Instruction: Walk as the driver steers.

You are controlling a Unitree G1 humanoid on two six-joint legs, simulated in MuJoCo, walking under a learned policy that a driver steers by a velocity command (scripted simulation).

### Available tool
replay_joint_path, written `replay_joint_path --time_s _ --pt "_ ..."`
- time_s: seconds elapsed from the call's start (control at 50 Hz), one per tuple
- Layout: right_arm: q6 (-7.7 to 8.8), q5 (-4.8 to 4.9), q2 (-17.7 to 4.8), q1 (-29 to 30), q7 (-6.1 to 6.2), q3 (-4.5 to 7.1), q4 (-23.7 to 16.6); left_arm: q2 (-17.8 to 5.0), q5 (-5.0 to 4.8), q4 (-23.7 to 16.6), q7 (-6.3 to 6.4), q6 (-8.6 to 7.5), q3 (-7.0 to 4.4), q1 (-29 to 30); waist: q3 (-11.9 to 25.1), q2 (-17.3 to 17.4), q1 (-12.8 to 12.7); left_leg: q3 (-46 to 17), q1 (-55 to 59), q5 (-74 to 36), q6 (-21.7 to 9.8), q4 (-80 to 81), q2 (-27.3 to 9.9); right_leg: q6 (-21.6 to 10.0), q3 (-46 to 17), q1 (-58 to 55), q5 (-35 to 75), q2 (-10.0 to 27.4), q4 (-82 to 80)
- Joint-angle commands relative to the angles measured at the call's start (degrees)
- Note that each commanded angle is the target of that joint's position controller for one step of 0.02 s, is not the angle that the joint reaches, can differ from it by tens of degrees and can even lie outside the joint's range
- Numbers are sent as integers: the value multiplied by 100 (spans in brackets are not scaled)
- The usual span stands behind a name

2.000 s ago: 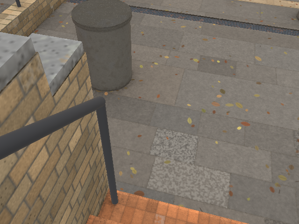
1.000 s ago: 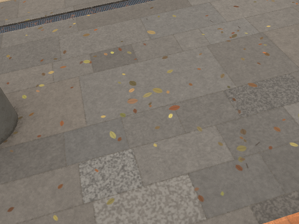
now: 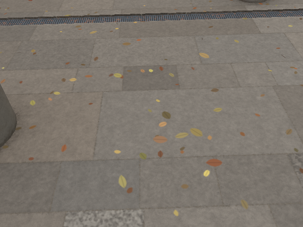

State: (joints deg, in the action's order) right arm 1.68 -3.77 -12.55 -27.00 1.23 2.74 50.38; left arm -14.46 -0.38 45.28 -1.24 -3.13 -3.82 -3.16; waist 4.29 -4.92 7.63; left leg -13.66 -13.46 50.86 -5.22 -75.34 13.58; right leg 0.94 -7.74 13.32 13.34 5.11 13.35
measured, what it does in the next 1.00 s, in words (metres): goes down: left foot, then right foot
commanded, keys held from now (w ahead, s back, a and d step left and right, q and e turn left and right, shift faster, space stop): w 0.30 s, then w+q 0.10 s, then q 0.18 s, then e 0.42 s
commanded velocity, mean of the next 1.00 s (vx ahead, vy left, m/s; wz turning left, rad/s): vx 0.29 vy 0.00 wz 0.13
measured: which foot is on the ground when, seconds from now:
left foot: down 0.00-0.00, up 0.02-0.46, down 0.48-0.92, up 0.94-1.00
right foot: down 0.00-0.48, up 0.50-0.88, down 0.90-1.00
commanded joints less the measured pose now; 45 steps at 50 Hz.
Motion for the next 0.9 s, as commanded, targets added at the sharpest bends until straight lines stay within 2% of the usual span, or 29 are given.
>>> replay_joint_path --time_s 0.02,0.04,0.06,0.08,0.1,0.12,0.14,0.16,0.18,0.2,0.22,0.26,0.3,0.38,0.42,0.44,0.46,0.48,0.5,0.52,0.56,0.58,0.62,0.66,0.7,0.76,0.82,0.86,0.9 --pt "6 246 34 -1229 -133 74 262 -731 282 740 -53 9 -210 -2850 499 -636 -678 159 -3908 544 -368 -3965 -228 147 -127 -4001 1797 868 2908" --pt "30 337 108 -1072 -51 -22 168 -706 147 837 -106 38 -210 -3160 659 -962 -855 508 -5045 -177 -367 -4802 -576 340 -811 -4050 1112 1264 2928" --pt "60 301 -139 -426 -27 -49 -214 -1372 100 908 -7 -28 -421 -3031 719 -2090 -897 1188 -5952 -1248 -180 -4542 -774 -643 -2766 -3644 -3677 2026 962" --pt "-16 -82 -552 937 -13 61 -164 -482 57 756 83 -64 -212 -2643 -474 -521 -1188 1000 -6166 -2131 -182 -4144 -1043 -504 -2271 -2393 -5489 1462 244" --pt "-26 -108 -468 1361 -97 37 -247 -328 115 785 157 -146 -96 -2508 -931 -669 -1221 891 -5910 -2463 -137 -3757 -1156 -577 -2276 -1496 -4905 1354 260" --pt "34 22 -354 1579 -162 -8 -280 31 211 910 157 -244 94 -2258 -1315 -202 -873 498 -5501 -3405 -62 -2513 -1268 -436 -1591 -611 -3560 978 416" --pt "28 13 -152 1494 -256 -67 -181 165 255 1016 187 -302 176 -2387 -1324 -265 -717 512 -5041 -3666 -4 -2086 -1194 -440 -1367 22 -2633 855 525" --pt "68 120 -50 1674 -331 -168 -332 139 261 982 162 -318 212 -1983 -1370 -13 -377 829 -3925 -4178 158 -480 -1212 -441 -643 1165 -2045 447 170" --pt "86 41 -29 1586 -373 -158 -246 91 248 955 171 -318 220 -1967 -1060 -92 -333 1133 -3223 -4627 250 207 -1171 -591 -489 1258 -1240 353 111" --pt "112 36 7 1471 -370 -191 -175 57 194 996 187 -311 236 -2066 -875 -297 -303 1189 -2762 -5037 298 823 -1211 -708 -325 1214 -266 353 212" --pt "116 34 80 1546 -353 -241 -156 83 92 1009 216 -303 244 -2143 -702 -366 -362 1264 -2533 -5419 282 1438 -1252 -731 -204 922 275 356 281" --pt "92 168 206 2263 -342 -350 -347 102 -90 1187 245 -257 264 -2747 -685 -245 -698 1490 -2448 -5967 175 2447 -1261 -695 -200 301 573 410 184" --pt "59 237 220 3029 -343 -423 -520 149 -34 1349 277 -199 295 -3335 -950 -64 -1040 1716 -2570 -5837 112 3124 -1231 -656 -311 -356 510 430 0" --pt "111 336 128 3624 -357 -451 -638 66 219 1655 305 -157 329 -3968 -1170 187 -1268 1913 -2408 -4944 -38 3986 -984 -521 95 -1620 1539 505 120" --pt "160 306 75 3211 -312 -413 -438 13 289 1754 349 -135 326 -3986 -829 107 -1105 2048 -1695 -4371 -175 4216 -665 -400 397 -2005 3228 423 942" --pt "206 287 14 2637 -262 -391 -223 -58 273 1826 393 -129 312 -3989 -598 -30 -891 2090 -1059 -4369 -254 4422 -539 -321 474 -1964 3825 385 1650" --pt "283 227 -141 1876 -218 -326 -20 -159 158 1794 417 -137 291 -3746 -295 -135 -448 1848 67 -4952 -450 4844 -755 -227 521 -1384 3716 399 2631" --pt "349 83 -504 930 -173 -197 197 -205 34 1598 404 -226 293 -3286 238 -157 62 1138 1694 -5951 -807 4735 -1406 -144 548 -117 2599 371 3804" --pt "289 39 -1083 304 -149 -7 277 175 -121 1340 362 -227 339 -3402 1337 1395 121 -950 4015 -9750 -2019 3928 -3483 151 1063 2018 -3566 -464 6485" --pt "160 454 -831 65 -181 -2 357 -309 30 1245 314 -183 215 -3391 2028 685 75 -1825 4370 -9975 -2505 4170 -3826 127 615 2748 -5118 -754 7313" --pt "119 389 -664 1361 -114 -12 66 -208 206 771 282 -137 158 -2259 223 515 -412 -886 2250 -8891 -1922 5085 -3059 -2 509 3049 -4231 -431 6624" --pt "110 339 -572 1621 -82 -23 19 -166 248 671 284 -68 119 -2103 -308 352 -717 -557 1291 -8590 -1625 5371 -2738 -11 483 2760 -4025 -370 6116" --pt "139 259 -345 1736 -72 -83 -42 159 302 829 276 174 160 -2483 -378 447 -1055 68 191 -8579 -1302 5635 -2383 -14 653 1847 -3618 -366 5454" --pt "243 250 -293 1577 -87 -122 57 356 255 951 225 230 181 -2657 -134 550 -1214 549 -267 -9060 -1134 5696 -2210 -39 728 1139 -3144 -416 4807" --pt "308 266 -331 1361 -89 -155 267 379 192 981 206 220 202 -2441 -119 860 -1218 996 -486 -8951 -804 5727 -2004 -100 782 601 -2692 -425 3734" --pt "301 271 -492 1050 -59 -131 427 215 121 939 253 230 202 -1800 -114 1097 -959 1057 -390 -8094 -576 5767 -2100 -190 836 311 -2108 -499 3168" --pt "196 263 -694 1040 22 -59 409 -24 159 742 264 259 166 -1162 -382 1078 -814 817 -198 -7030 -614 5667 -2412 -276 851 479 -2519 -544 2869" --pt "98 289 -787 953 108 -4 430 -42 167 689 254 248 158 -1062 -532 1044 -797 695 14 -6519 -589 5360 -2561 -375 923 478 -2803 -590 2327" --pt "29 306 -813 692 202 53 503 -111 203 700 262 166 133 -1214 -554 799 -872 733 42 -5762 -322 4700 -2433 -522 627 65 -2067 -508 1281"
